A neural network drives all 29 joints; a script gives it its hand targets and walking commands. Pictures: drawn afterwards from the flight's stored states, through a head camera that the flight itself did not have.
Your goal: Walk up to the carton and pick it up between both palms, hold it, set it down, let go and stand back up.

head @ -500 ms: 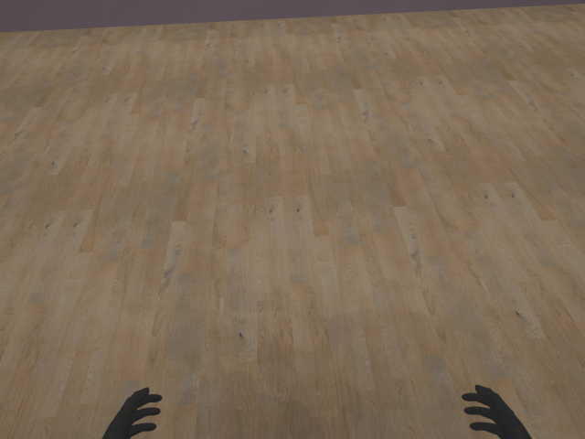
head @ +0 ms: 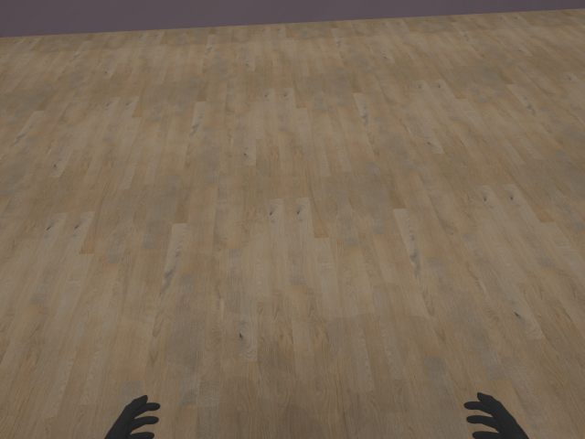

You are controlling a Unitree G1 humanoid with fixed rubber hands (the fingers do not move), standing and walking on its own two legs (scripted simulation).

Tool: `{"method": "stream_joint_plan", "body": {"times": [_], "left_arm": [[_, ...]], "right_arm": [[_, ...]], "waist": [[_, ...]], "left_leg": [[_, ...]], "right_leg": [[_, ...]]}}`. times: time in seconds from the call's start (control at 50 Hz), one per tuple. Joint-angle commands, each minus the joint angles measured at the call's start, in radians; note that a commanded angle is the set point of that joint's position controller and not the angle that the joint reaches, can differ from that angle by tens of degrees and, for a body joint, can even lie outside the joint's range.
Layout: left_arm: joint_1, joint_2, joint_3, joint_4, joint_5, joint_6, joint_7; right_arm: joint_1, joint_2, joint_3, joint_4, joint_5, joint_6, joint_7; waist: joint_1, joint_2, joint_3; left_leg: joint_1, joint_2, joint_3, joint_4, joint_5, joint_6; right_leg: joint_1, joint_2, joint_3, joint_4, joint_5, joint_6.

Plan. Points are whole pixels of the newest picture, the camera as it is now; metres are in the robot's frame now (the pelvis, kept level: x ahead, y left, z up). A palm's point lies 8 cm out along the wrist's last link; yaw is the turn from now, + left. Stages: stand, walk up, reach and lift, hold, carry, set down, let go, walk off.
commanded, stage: stand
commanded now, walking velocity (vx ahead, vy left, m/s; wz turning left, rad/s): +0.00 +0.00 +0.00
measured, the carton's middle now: out of the picture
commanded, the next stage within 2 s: none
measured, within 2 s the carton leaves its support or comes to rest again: neither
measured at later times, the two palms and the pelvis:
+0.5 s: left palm out of the picture +0.10 +0.27 -0.09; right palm out of the picture +0.09 -0.27 -0.10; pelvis -0.02 +0.00 +0.00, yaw +0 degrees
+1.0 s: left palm out of the picture +0.07 +0.27 -0.10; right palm out of the picture +0.07 -0.28 -0.10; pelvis -0.03 +0.00 +0.00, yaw +0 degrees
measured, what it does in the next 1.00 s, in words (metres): stands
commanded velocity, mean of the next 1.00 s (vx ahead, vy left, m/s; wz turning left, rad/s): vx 0.00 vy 0.00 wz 0.00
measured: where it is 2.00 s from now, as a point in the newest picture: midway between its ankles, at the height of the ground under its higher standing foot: outside the picture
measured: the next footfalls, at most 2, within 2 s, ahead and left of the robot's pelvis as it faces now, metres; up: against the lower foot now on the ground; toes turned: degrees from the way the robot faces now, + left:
none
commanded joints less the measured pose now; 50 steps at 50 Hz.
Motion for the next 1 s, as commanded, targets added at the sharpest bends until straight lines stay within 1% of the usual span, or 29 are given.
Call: {"method": "stream_joint_plan", "body": {"times": [0.0,0.02,0.04,0.06,0.18,0.2,0.22,0.26,0.28,0.3,0.38,0.4,0.42,0.44,0.48,0.5,0.54,0.56,0.6,0.68,0.7,0.72,0.76,0.78,0.82,0.88,0.92,0.96,0.98], "left_arm": [[-0.067,0.224,0.074,-0.021,0.016,-0.052,0.014],[-0.064,0.229,0.075,-0.013,0.017,-0.051,0.014],[-0.068,0.231,0.074,-0.01,0.016,-0.05,0.014],[-0.064,0.231,0.076,-0.007,0.016,-0.05,0.014],[-0.074,0.229,0.076,0.007,0.017,-0.05,0.014],[-0.069,0.226,0.072,0.003,0.013,-0.051,0.014],[-0.072,0.23,0.072,0.013,0.017,-0.049,0.013],[-0.073,0.229,0.074,0.011,0.018,-0.049,0.013],[-0.07,0.234,0.072,0.016,0.014,-0.051,0.012],[-0.071,0.231,0.073,0.025,0.017,-0.051,0.011],[-0.081,0.227,0.072,0.026,0.016,-0.049,0.011],[-0.082,0.226,0.072,0.027,0.015,-0.048,0.011],[-0.075,0.229,0.072,0.035,0.017,-0.049,0.01],[-0.08,0.239,0.075,0.041,0.019,-0.049,0.011],[-0.087,0.238,0.072,0.041,0.017,-0.048,0.01],[-0.087,0.229,0.07,0.042,0.015,-0.048,0.009],[-0.082,0.228,0.068,0.048,0.016,-0.051,0.009],[-0.087,0.236,0.072,0.053,0.016,-0.049,0.009],[-0.087,0.233,0.072,0.058,0.016,-0.048,0.009],[-0.081,0.239,0.071,0.072,0.013,-0.047,0.007],[-0.086,0.246,0.07,0.076,0.013,-0.047,0.006],[-0.089,0.243,0.068,0.074,0.013,-0.047,0.006],[-0.093,0.241,0.067,0.08,0.015,-0.049,0.007],[-0.092,0.24,0.067,0.084,0.015,-0.049,0.007],[-0.097,0.236,0.064,0.086,0.013,-0.047,0.008],[-0.093,0.229,0.066,0.095,0.015,-0.047,0.006],[-0.082,0.242,0.066,0.1,0.013,-0.046,0.006],[-0.091,0.248,0.068,0.104,0.011,-0.046,0.006],[-0.09,0.246,0.068,0.109,0.012,-0.046,0.005]], "right_arm": [[-0.073,-0.223,-0.079,-0.037,-0.01,-0.048,-0.013],[-0.077,-0.228,-0.078,-0.034,-0.013,-0.047,-0.011],[-0.07,-0.23,-0.079,-0.035,-0.009,-0.046,-0.011],[-0.078,-0.223,-0.077,-0.033,-0.01,-0.047,-0.01],[-0.08,-0.221,-0.072,-0.019,-0.01,-0.048,-0.011],[-0.081,-0.225,-0.073,-0.017,-0.012,-0.048,-0.011],[-0.083,-0.223,-0.075,-0.017,-0.009,-0.049,-0.01],[-0.082,-0.232,-0.076,-0.013,-0.012,-0.047,-0.009],[-0.083,-0.228,-0.075,-0.008,-0.01,-0.047,-0.008],[-0.079,-0.227,-0.075,-0.005,-0.008,-0.046,-0.008],[-0.09,-0.227,-0.072,0.004,-0.01,-0.048,-0.008],[-0.094,-0.229,-0.072,0.001,-0.01,-0.049,-0.008],[-0.09,-0.226,-0.073,0.008,-0.01,-0.048,-0.008],[-0.095,-0.229,-0.07,0.009,-0.008,-0.046,-0.006],[-0.087,-0.234,-0.071,0.015,-0.009,-0.045,-0.005],[-0.088,-0.227,-0.071,0.019,-0.009,-0.046,-0.005],[-0.097,-0.226,-0.071,0.02,-0.008,-0.046,-0.006],[-0.097,-0.226,-0.069,0.022,-0.006,-0.048,-0.005],[-0.09,-0.23,-0.067,0.033,-0.008,-0.047,-0.005],[-0.096,-0.224,-0.067,0.043,-0.004,-0.046,-0.004],[-0.097,-0.226,-0.065,0.044,-0.003,-0.045,-0.004],[-0.093,-0.227,-0.067,0.048,-0.002,-0.044,-0.004],[-0.098,-0.227,-0.065,0.051,-0.005,-0.043,-0.004],[-0.101,-0.225,-0.064,0.054,-0.007,-0.045,-0.003],[-0.099,-0.236,-0.066,0.06,-0.004,-0.044,-0.003],[-0.107,-0.236,-0.065,0.063,-0.009,-0.046,-0.005],[-0.102,-0.236,-0.065,0.072,-0.006,-0.048,-0.003],[-0.109,-0.234,-0.062,0.074,-0.004,-0.045,-0.003],[-0.103,-0.234,-0.062,0.082,-0.002,-0.045,-0.002]], "waist": [[-0.003,-0.019,-0.083],[-0.001,-0.009,-0.076],[-0.009,-0.01,-0.074],[0.0,-0.007,-0.078],[-0.008,-0.019,-0.062],[0.0,-0.001,-0.07],[-0.002,-0.017,-0.052],[-0.008,-0.008,-0.058],[-0.001,-0.015,-0.04],[-0.005,-0.022,-0.039],[-0.001,-0.01,-0.037],[-0.007,-0.006,-0.022],[-0.001,-0.011,-0.025],[-0.007,-0.016,-0.023],[-0.007,-0.024,-0.015],[-0.006,-0.012,-0.029],[-0.003,-0.026,-0.012],[-0.01,-0.015,-0.016],[-0.005,-0.007,-0.012],[-0.001,-0.026,0.002],[-0.005,-0.018,0.015],[-0.007,-0.029,0.015],[-0.009,-0.012,0.021],[-0.008,-0.025,0.037],[-0.006,-0.011,0.025],[-0.003,-0.019,0.014],[-0.001,-0.003,0.014],[-0.006,-0.013,0.035],[-0.005,-0.02,0.027]], "left_leg": [[0.05,0.093,-0.095,-0.116,0.311,0.08],[0.049,0.094,-0.099,-0.122,0.304,0.082],[0.045,0.095,-0.095,-0.128,0.293,0.081],[0.046,0.098,-0.1,-0.129,0.293,0.083],[0.045,0.096,-0.103,-0.14,0.267,0.08],[0.047,0.099,-0.109,-0.145,0.264,0.083],[0.036,0.093,-0.107,-0.143,0.259,0.08],[0.042,0.097,-0.111,-0.151,0.25,0.08],[0.033,0.094,-0.109,-0.15,0.244,0.079],[0.034,0.092,-0.106,-0.153,0.235,0.076],[0.037,0.097,-0.114,-0.171,0.218,0.079],[0.025,0.101,-0.121,-0.178,0.201,0.081],[0.02,0.098,-0.121,-0.182,0.178,0.079],[0.021,0.094,-0.117,-0.178,0.177,0.079],[0.025,0.093,-0.116,-0.185,0.184,0.077],[0.027,0.099,-0.118,-0.188,0.181,0.078],[0.026,0.096,-0.12,-0.187,0.178,0.076],[0.027,0.095,-0.111,-0.183,0.173,0.076],[0.022,0.096,-0.125,-0.194,0.169,0.078],[0.017,0.094,-0.122,-0.198,0.132,0.075],[0.011,0.091,-0.125,-0.203,0.132,0.075],[0.014,0.092,-0.123,-0.201,0.118,0.074],[0.01,0.093,-0.127,-0.209,0.113,0.079],[0.003,0.093,-0.13,-0.212,0.113,0.077],[0.011,0.098,-0.133,-0.218,0.138,0.078],[0.014,0.105,-0.138,-0.225,0.137,0.079],[0.003,0.101,-0.137,-0.224,0.127,0.079],[-0.004,0.099,-0.136,-0.223,0.123,0.081],[0.01,0.096,-0.131,-0.228,0.124,0.079]], "right_leg": [[0.061,-0.099,0.101,-0.137,0.316,-0.082],[0.06,-0.101,0.105,-0.141,0.307,-0.081],[0.057,-0.094,0.096,-0.139,0.291,-0.078],[0.06,-0.098,0.099,-0.138,0.287,-0.079],[0.045,-0.099,0.109,-0.156,0.254,-0.079],[0.048,-0.096,0.107,-0.153,0.252,-0.08],[0.045,-0.098,0.11,-0.161,0.249,-0.079],[0.044,-0.1,0.115,-0.167,0.246,-0.079],[0.038,-0.101,0.114,-0.171,0.237,-0.079],[0.042,-0.105,0.122,-0.183,0.231,-0.081],[0.037,-0.1,0.123,-0.187,0.2,-0.076],[0.025,-0.096,0.118,-0.19,0.192,-0.075],[0.034,-0.096,0.12,-0.197,0.171,-0.075],[0.028,-0.104,0.134,-0.202,0.167,-0.079],[0.022,-0.102,0.128,-0.207,0.176,-0.076],[0.03,-0.1,0.12,-0.203,0.176,-0.074],[0.022,-0.1,0.129,-0.214,0.166,-0.074],[0.018,-0.101,0.133,-0.218,0.164,-0.074],[0.021,-0.1,0.125,-0.212,0.155,-0.074],[0.01,-0.101,0.139,-0.233,0.114,-0.072],[0.006,-0.104,0.145,-0.24,0.107,-0.075],[0.004,-0.104,0.149,-0.246,0.096,-0.074],[-0.004,-0.106,0.154,-0.245,0.094,-0.075],[-0.005,-0.107,0.153,-0.252,0.095,-0.076],[0.002,-0.103,0.142,-0.242,0.112,-0.071],[0.009,-0.101,0.139,-0.241,0.108,-0.071],[0.022,-0.097,0.136,-0.236,0.121,-0.07],[0.004,-0.106,0.153,-0.246,0.108,-0.071],[0.002,-0.103,0.144,-0.243,0.103,-0.07]]}}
